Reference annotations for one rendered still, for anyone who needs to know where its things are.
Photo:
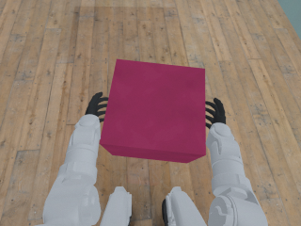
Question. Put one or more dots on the right robot upper arm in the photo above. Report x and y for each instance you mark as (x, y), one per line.
(226, 210)

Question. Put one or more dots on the carton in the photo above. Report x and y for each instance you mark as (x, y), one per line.
(156, 111)

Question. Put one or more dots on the left robot upper arm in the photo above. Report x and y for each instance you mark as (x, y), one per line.
(76, 205)

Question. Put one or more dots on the right robot forearm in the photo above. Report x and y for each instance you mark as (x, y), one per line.
(229, 176)

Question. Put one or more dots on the left robot forearm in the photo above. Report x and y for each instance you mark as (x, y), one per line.
(81, 156)

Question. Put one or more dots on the robot left hand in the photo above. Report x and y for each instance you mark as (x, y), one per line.
(93, 106)

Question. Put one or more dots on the right robot thigh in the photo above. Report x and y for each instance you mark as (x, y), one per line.
(181, 207)

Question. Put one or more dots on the robot right shin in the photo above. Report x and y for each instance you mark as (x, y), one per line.
(172, 221)

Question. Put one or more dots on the robot right hand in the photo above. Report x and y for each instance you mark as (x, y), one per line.
(218, 113)

